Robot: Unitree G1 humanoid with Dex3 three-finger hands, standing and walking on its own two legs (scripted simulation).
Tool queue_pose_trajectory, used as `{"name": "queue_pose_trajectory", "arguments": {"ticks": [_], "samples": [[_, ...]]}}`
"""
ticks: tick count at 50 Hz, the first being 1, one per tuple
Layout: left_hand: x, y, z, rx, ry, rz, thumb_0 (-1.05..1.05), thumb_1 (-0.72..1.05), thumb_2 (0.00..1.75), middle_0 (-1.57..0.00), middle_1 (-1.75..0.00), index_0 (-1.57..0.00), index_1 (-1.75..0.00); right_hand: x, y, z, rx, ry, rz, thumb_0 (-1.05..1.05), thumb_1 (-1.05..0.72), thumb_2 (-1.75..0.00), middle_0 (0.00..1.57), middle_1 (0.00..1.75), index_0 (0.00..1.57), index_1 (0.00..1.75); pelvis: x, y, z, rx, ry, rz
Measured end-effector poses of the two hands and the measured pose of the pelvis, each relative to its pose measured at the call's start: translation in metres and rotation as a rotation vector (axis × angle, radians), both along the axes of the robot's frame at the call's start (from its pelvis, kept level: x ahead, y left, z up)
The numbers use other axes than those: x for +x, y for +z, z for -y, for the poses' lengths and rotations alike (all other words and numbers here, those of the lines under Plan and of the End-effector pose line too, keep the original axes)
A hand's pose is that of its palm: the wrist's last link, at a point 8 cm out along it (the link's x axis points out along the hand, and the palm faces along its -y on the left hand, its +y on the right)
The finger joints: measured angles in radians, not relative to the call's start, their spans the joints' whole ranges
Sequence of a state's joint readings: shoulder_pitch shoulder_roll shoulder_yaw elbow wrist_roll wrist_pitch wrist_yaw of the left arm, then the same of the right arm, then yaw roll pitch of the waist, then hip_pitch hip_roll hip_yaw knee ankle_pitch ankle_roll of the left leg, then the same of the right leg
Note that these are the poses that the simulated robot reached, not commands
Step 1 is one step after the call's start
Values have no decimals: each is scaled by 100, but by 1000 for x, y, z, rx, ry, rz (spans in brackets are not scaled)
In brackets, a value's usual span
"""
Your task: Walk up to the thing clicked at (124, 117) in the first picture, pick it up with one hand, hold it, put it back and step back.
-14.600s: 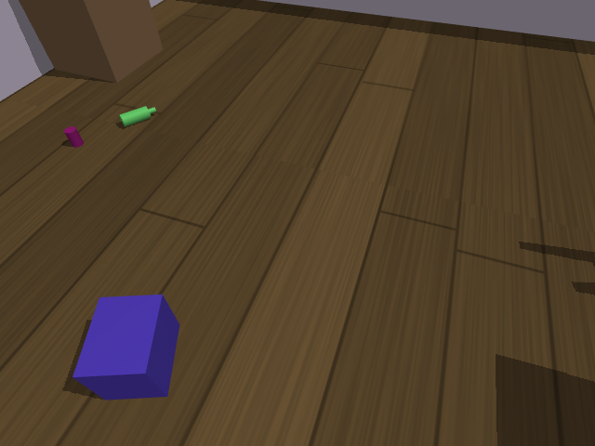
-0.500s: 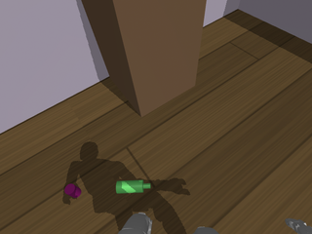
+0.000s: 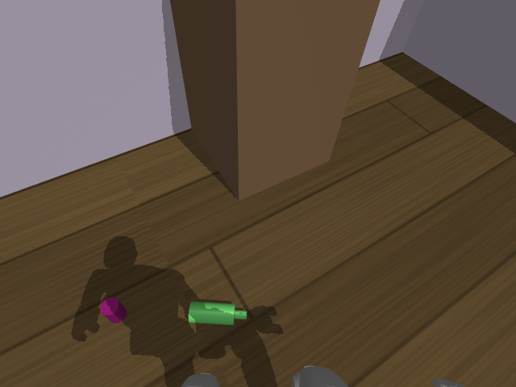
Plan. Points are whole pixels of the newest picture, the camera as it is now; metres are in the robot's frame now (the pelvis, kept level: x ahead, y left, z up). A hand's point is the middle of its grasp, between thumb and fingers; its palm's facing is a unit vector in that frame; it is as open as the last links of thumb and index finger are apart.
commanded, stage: walk up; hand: left
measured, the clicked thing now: (218, 313) +0.43 +0.15 -0.71
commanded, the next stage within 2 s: stand in 1.46 s
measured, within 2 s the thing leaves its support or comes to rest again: neither
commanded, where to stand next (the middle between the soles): +0.07 -0.01 m, yaw +0 degrees
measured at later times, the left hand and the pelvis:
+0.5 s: hand out of the picture +0.01 +0.29 -0.09, palm faces +0.02 -0.79 -0.62, open 7.4 cm; pelvis -0.02 -0.03 +0.00, yaw +1 degrees
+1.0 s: hand out of the picture +0.08 +0.25 -0.17, palm faces -0.02 -0.94 -0.33, open 7.4 cm; pelvis -0.03 -0.03 -0.02, yaw -1 degrees
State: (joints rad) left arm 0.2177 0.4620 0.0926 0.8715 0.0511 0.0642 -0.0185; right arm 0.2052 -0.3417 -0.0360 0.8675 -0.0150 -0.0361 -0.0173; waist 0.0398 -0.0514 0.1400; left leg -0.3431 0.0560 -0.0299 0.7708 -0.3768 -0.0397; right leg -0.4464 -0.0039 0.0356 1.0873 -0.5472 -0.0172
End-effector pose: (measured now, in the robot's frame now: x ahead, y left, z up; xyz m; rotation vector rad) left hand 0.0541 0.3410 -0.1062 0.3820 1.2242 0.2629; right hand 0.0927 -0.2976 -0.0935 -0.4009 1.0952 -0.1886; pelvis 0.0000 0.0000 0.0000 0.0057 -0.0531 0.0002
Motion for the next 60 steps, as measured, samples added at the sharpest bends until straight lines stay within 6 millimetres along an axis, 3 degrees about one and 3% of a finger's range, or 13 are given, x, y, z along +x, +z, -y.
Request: {"name": "queue_pose_trajectory", "arguments": {"ticks": [7, 10, 12, 15, 18, 28, 33, 38, 42, 48, 53, 57, 60], "samples": [[36, -10, 40, -50, -53, 77, 1, 90, 90, -21, -30, -20, -30, -48, 19, 86, -188, -61, -46, 1, -90, -90, 21, 30, 21, 30, -8, -10, 35, 4, -13, -2], [38, -14, 64, -37, -65, 123, 1, 90, 90, -21, -30, -20, -30, -60, 10, 122, -206, -85, -87, 1, -90, -90, 21, 30, 21, 30, -10, -20, 54, -21, 1, 3], [32, -13, 79, -29, -81, 118, 1, 90, 90, -21, -30, -20, -30, -62, 4, 132, -193, -113, -109, 1, -90, -90, 20, 30, 20, 30, -12, -20, 60, -17, 7, 3], [16, -2, 90, -7, -81, 93, 1, 90, 90, -21, -30, -20, -30, -57, -4, 130, -137, -102, -121, 1, -91, -90, 20, 30, 20, 30, -15, -12, 60, -18, 16, 2], [-4, 17, 84, 52, -58, 78, 1, 90, 90, -21, -30, -21, -30, -50, -14, 117, -69, -55, -126, 1, -91, -90, 20, 30, 20, 30, -18, -6, 57, -12, 23, 2], [-73, 70, -7, 264, 21, 30, 1, 90, 90, -21, -30, -21, -30, -20, -41, 42, 107, 24, -74, 1, -91, -90, 20, 30, 20, 30, -24, -5, 19, 4, 27, -2], [-81, 47, -50, 246, 61, -4, 1, 90, 90, -21, -30, -20, -30, -15, -43, 4, 90, 22, -11, 1, -91, -90, 20, 30, 20, 30, -25, -19, -12, 35, 2, 12], [-61, 16, -41, 126, 48, -26, 1, 90, 90, -20, -30, -20, -30, -28, -26, -14, 65, 7, -9, 1, -90, -90, 20, 30, 21, 30, -24, -12, -16, 20, -3, 14], [-35, -4, -19, 23, 2, -17, 1, 90, 90, -20, -30, -20, -30, -49, -3, 7, -43, -30, -14, 1, -90, -90, 21, 30, 21, 30, -24, -9, -7, 14, -11, 16], [5, -25, 27, -81, -39, 56, 1, 90, 90, -21, -30, -20, -30, -92, 28, 77, -229, -88, -83, 1, -90, -90, 21, 30, 21, 30, -25, -13, 20, 11, -16, 14], [19, -32, 72, -85, -70, 118, 1, 90, 90, -21, -30, -20, -30, -107, 19, 130, -254, -120, -137, 1, -90, -90, 20, 30, 21, 30, -27, -25, 49, -28, -1, 18], [6, -22, 92, -58, -88, 109, 1, 90, 90, -21, -30, -20, -30, -95, 0, 130, -181, -127, -145, 1, -91, -90, 20, 30, 20, 30, -32, -21, 55, -25, 11, 16], [-11, -4, 83, 8, -70, 99, 1, 90, 90, -21, -30, -21, -30, -78, -13, 114, -102, -68, -133, 1, -91, -90, 20, 30, 20, 30, -36, -15, 50, -23, 19, 14]]}}
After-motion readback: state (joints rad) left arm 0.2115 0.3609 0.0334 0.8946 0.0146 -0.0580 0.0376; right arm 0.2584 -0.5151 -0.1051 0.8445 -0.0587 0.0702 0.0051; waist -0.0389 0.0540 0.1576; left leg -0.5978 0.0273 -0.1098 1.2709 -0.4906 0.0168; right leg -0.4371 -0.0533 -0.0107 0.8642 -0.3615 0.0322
